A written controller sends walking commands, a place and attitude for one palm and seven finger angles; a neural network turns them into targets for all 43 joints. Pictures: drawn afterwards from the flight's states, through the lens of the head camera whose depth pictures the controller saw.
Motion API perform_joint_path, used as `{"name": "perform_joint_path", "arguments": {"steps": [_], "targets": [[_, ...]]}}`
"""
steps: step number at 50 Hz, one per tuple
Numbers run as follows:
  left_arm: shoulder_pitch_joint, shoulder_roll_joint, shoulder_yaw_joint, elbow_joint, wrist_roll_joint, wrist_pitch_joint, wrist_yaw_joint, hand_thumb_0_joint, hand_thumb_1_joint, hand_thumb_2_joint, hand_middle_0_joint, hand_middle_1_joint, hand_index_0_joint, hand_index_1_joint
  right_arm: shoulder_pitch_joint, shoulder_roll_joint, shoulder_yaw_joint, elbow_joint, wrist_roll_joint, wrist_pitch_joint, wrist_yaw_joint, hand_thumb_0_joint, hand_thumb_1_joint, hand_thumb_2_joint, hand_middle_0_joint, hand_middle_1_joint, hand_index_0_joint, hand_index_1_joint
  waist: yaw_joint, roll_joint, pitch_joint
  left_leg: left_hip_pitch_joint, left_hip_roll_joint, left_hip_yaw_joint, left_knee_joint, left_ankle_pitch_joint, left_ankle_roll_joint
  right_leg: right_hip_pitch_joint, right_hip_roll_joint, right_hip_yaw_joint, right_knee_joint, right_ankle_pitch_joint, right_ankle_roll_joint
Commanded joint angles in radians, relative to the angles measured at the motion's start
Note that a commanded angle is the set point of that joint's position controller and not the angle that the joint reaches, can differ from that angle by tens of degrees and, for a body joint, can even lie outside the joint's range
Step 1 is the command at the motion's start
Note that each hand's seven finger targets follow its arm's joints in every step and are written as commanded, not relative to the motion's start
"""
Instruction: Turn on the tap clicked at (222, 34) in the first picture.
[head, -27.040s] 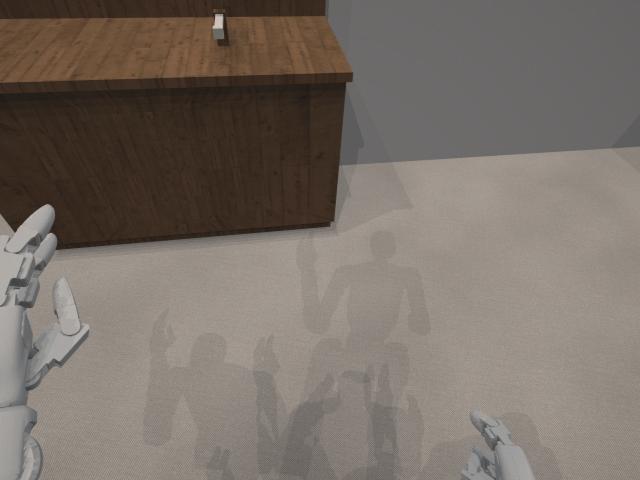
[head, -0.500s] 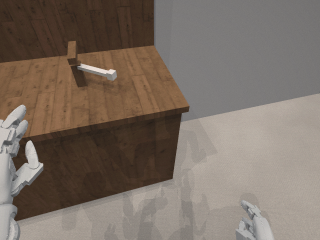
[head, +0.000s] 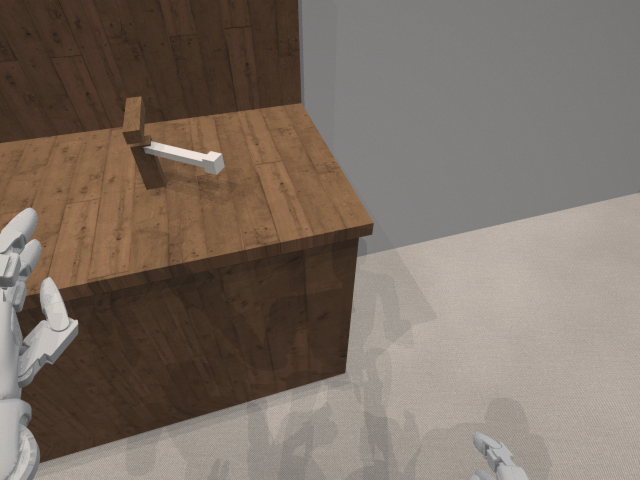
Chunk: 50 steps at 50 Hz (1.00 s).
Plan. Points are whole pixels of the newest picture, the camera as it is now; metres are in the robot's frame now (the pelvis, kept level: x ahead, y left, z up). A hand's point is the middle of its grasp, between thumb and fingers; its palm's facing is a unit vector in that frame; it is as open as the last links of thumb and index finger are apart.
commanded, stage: take the last steps up to it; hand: left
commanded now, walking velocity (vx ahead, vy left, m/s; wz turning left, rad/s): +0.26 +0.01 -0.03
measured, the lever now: (213, 162) +0.61 +0.23 +0.09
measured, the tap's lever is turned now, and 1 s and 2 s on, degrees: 51 51 51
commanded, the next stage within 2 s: come to a stop and stand still in 0.40 s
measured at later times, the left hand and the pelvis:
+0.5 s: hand (175, 226) +0.34 +0.19 +0.18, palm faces +0.34 -0.80 -0.50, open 7.4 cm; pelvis +0.12 -0.03 -0.01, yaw -1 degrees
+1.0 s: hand (188, 205) +0.39 +0.19 +0.18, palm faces +0.35 -0.82 -0.45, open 7.4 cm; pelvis +0.17 -0.04 +0.01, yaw -3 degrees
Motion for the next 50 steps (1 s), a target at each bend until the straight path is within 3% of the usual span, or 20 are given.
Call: {"name": "perform_joint_path", "arguments": {"steps": [1, 3, 5, 9, 10, 11, 13, 16, 19, 21, 22, 23, 24, 28, 32, 36, 39, 42, 46, 50], "targets": [[-0.107, 0.181, 0.085, -0.21, -0.006, -0.079, 0.007, 0.0, 0.9, 0.9, -0.2, -0.3, -0.2, -0.3, -0.155, -0.119, -0.057, -0.156, 0.007, -0.051, 0.005, 0.0, -0.9, -0.9, 0.2, 0.3, 0.2, 0.3, 0.005, -0.249, 0.032, -0.329, -0.019, 0.046, 0.192, -0.025, 0.032, 0.159, -0.246, 0.432, -0.258, 0.026, -0.175], [-0.122, 0.21, 0.105, -0.238, -0.014, -0.097, 0.002, 0.0, 0.9, 0.9, -0.2, -0.3, -0.2, -0.3, -0.165, -0.127, -0.07, -0.181, 0.022, -0.06, 0.014, 0.0, -0.9, -0.9, 0.2, 0.3, 0.2, 0.3, 0.025, -0.264, 0.018, -0.501, -0.017, 0.001, 0.424, -0.172, 0.009, 0.325, -0.384, 0.582, -0.293, 0.364, -0.288], [-0.1, 0.224, 0.125, -0.258, -0.008, -0.125, 0.001, 0.0, 0.9, 0.9, -0.2, -0.3, -0.2, -0.3, -0.146, -0.117, -0.056, -0.164, 0.018, -0.054, 0.017, 0.0, -0.9, -0.9, 0.2, 0.3, 0.2, 0.3, 0.023, -0.145, 0.005, -0.425, 0.051, -0.05, 0.305, -0.179, 0.023, 0.311, -0.365, 0.423, -0.164, 0.634, -0.255], [-0.067, 0.203, 0.131, -0.315, -0.029, -0.132, 0.0, 0.0, 0.9, 0.9, -0.2, -0.3, -0.2, -0.3, -0.145, -0.112, -0.048, -0.169, 0.004, -0.029, 0.011, 0.0, -0.9, -0.9, 0.2, 0.3, 0.2, 0.3, -0.033, 0.072, -0.117, 0.216, -0.019, 0.053, -0.157, 0.264, 0.03, -0.034, -0.104, 0.024, 0.195, 0.348, -0.084], [-0.067, 0.195, 0.127, -0.348, -0.034, -0.135, 0.003, 0.0, 0.9, 0.9, -0.2, -0.3, -0.2, -0.3, -0.161, -0.162, -0.067, -0.181, 0.004, -0.028, 0.012, 0.0, -0.9, -0.9, 0.2, 0.3, 0.2, 0.3, -0.032, 0.304, -0.121, 0.398, 0.199, -0.287, -0.24, 0.356, 0.094, -0.321, 0.0, -0.057, 0.403, -0.064, -0.003], [-0.09, 0.197, 0.121, -0.361, -0.023, -0.138, 0.011, 0.0, 0.9, 0.9, -0.2, -0.3, -0.2, -0.3, -0.167, -0.141, -0.063, -0.193, 0.01, -0.036, 0.016, 0.0, -0.9, -0.9, 0.2, 0.3, 0.2, 0.3, -0.022, 0.319, -0.097, 0.34, 0.32, -0.495, -0.323, 0.287, 0.185, -0.385, 0.022, 0.015, 0.56, -0.257, -0.004], [-0.106, 0.214, 0.139, -0.259, -0.026, -0.124, -0.001, 0.0, 0.9, 0.9, -0.2, -0.3, -0.2, -0.3, -0.153, -0.137, -0.067, -0.176, 0.025, -0.053, 0.022, 0.0, -0.9, -0.9, 0.2, 0.3, 0.2, 0.3, -0.004, 0.11, 0.024, 0.128, 0.344, -0.521, -0.391, 0.067, 0.259, -0.425, -0.043, 0.073, 0.613, -0.204, 0.004], [-0.114, 0.229, 0.138, -0.299, -0.009, -0.099, -0.009, 0.0, 0.9, 0.9, -0.2, -0.3, -0.2, -0.3, -0.167, -0.112, -0.054, -0.153, 0.022, -0.071, 0.023, 0.0, -0.9, -0.9, 0.2, 0.3, 0.2, 0.3, 0.0, 0.151, 0.06, 0.081, 0.296, -0.339, -0.329, 0.231, 0.24, -0.374, -0.11, 0.059, 0.401, -0.139, 0.017], [0.032, 0.215, 0.156, -0.3, -0.021, -0.088, -0.009, 0.0, 0.9, 0.9, -0.2, -0.3, -0.2, -0.3, -0.158, -0.124, -0.056, -0.175, 0.024, -0.084, 0.025, 0.0, -0.9, -0.9, 0.2, 0.3, 0.2, 0.3, 0.016, 0.206, -0.031, 0.013, 0.178, -0.074, -0.218, 0.313, 0.137, -0.067, -0.038, -0.079, 0.069, -0.008, 0.018], [0.07, 0.197, 0.154, -0.282, -0.022, -0.08, -0.012, 0.0, 0.9, 0.9, -0.2, -0.3, -0.2, -0.3, -0.149, -0.124, -0.059, -0.189, 0.019, -0.081, 0.025, 0.0, -0.9, -0.9, 0.2, 0.3, 0.2, 0.3, 0.031, 0.076, -0.068, -0.095, 0.109, 0.015, -0.018, 0.202, 0.085, 0.148, -0.009, -0.089, -0.142, 0.11, 0.01], [0.065, 0.226, 0.167, -0.272, -0.015, -0.076, -0.013, 0.0, 0.9, 0.9, -0.2, -0.3, -0.2, -0.3, -0.145, -0.106, -0.064, -0.188, 0.018, -0.077, 0.025, 0.0, -0.9, -0.9, 0.2, 0.3, 0.2, 0.3, 0.03, -0.177, -0.094, -0.217, 0.031, 0.094, 0.248, 0.091, 0.05, 0.237, -0.155, 0.164, -0.226, 0.111, -0.054], [0.07, 0.225, 0.168, -0.248, -0.023, -0.067, -0.016, 0.0, 0.9, 0.9, -0.2, -0.3, -0.2, -0.3, -0.131, -0.09, -0.06, -0.197, 0.021, -0.069, 0.025, 0.0, -0.9, -0.9, 0.2, 0.3, 0.2, 0.3, 0.014, -0.39, -0.107, -0.373, -0.052, 0.08, 0.453, -0.137, 0.016, 0.278, -0.358, 0.51, -0.301, 0.188, -0.152], [0.021, 0.239, 0.178, -0.273, -0.031, -0.073, -0.02, 0.0, 0.9, 0.9, -0.2, -0.3, -0.2, -0.3, -0.141, -0.11, -0.06, -0.196, 0.015, -0.072, 0.028, 0.0, -0.9, -0.9, 0.2, 0.3, 0.2, 0.3, 0.011, -0.314, -0.088, -0.395, -0.024, -0.015, 0.555, -0.155, 0.004, 0.215, -0.397, 0.538, -0.33, 0.194, -0.167], [0.002, 0.254, 0.2, -0.282, -0.027, -0.113, -0.018, 0.0, 0.9, 0.9, -0.2, -0.3, -0.2, -0.3, -0.152, -0.106, -0.054, -0.168, 0.011, -0.063, 0.023, 0.0, -0.9, -0.9, 0.2, 0.3, 0.2, 0.3, -0.004, -0.092, -0.076, -0.273, 0.033, -0.026, 0.327, -0.07, -0.027, 0.199, -0.339, 0.24, -0.157, 0.858, -0.145], [-0.016, 0.222, 0.168, -0.286, -0.029, -0.121, -0.003, 0.0, 0.9, 0.9, -0.2, -0.3, -0.2, -0.3, -0.19, -0.1, -0.049, -0.205, -0.001, -0.06, 0.003, 0.0, -0.9, -0.9, 0.2, 0.3, 0.2, 0.3, 0.027, -0.161, -0.107, -0.148, -0.035, 0.08, 0.004, 0.084, -0.02, 0.277, -0.279, 0.102, -0.093, 0.978, -0.082], [-0.005, 0.217, 0.134, -0.322, -0.034, -0.088, 0.004, 0.0, 0.9, 0.9, -0.2, -0.3, -0.2, -0.3, -0.182, -0.127, -0.071, -0.214, 0.014, -0.042, 0.002, 0.0, -0.9, -0.9, 0.2, 0.3, 0.2, 0.3, 0.02, -0.103, -0.11, 0.074, 0.005, 0.046, -0.143, 0.593, 0.001, 0.125, -0.223, 0.068, -0.034, 0.855, 0.008], [0.074, 0.203, 0.12, -0.319, -0.039, -0.091, -0.002, 0.0, 0.9, 0.9, -0.2, -0.3, -0.2, -0.3, -0.16, -0.149, -0.084, -0.225, 0.037, -0.034, 0.005, 0.0, -0.9, -0.9, 0.2, 0.3, 0.2, 0.3, 0.033, 0.083, -0.112, 0.234, 0.175, -0.09, -0.184, 0.918, 0.065, -0.068, -0.107, 0.046, 0.013, 0.145, 0.041], [0.051, 0.211, 0.137, -0.29, -0.016, -0.072, -0.003, 0.0, 0.9, 0.9, -0.2, -0.3, -0.2, -0.3, -0.188, -0.134, -0.068, -0.221, 0.007, -0.036, 0.009, 0.0, -0.9, -0.9, 0.2, 0.3, 0.2, 0.3, 0.04, 0.17, -0.066, 0.06, 0.217, -0.136, -0.26, 0.767, 0.097, -0.009, -0.049, 0.008, 0.0, -0.062, 0.023], [0.019, 0.2, 0.123, -0.284, -0.019, -0.059, -0.009, 0.0, 0.9, 0.9, -0.2, -0.3, -0.2, -0.3, -0.192, -0.134, -0.063, -0.225, 0.009, -0.044, -0.006, 0.0, -0.9, -0.9, 0.2, 0.3, 0.2, 0.3, 0.033, 0.03, -0.091, 0.029, 0.122, -0.039, -0.172, 0.433, 0.029, 0.035, -0.069, 0.069, -0.207, 0.241, 0.016], [-0.025, 0.193, 0.09, -0.275, -0.037, -0.042, -0.008, 0.0, 0.9, 0.9, -0.2, -0.3, -0.2, -0.3, -0.182, -0.12, -0.056, -0.214, 0.007, -0.047, -0.007, 0.0, -0.9, -0.9, 0.2, 0.3, 0.2, 0.3, 0.013, -0.099, -0.119, 0.027, 0.01, 0.014, -0.045, 0.278, -0.018, 0.015, -0.214, 0.21, -0.256, 0.532, -0.027]]}}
